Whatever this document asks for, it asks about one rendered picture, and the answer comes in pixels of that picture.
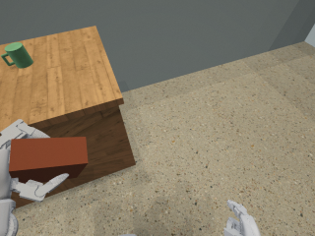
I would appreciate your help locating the left robot hand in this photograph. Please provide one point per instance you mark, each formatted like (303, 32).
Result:
(32, 190)

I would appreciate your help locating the table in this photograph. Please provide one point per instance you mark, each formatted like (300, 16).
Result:
(68, 91)

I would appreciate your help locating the right robot hand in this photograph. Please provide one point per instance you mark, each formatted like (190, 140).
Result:
(246, 226)

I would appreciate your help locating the robot left forearm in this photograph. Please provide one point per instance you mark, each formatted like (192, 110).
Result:
(9, 224)

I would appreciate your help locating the sponge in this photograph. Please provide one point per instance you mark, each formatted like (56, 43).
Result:
(42, 159)

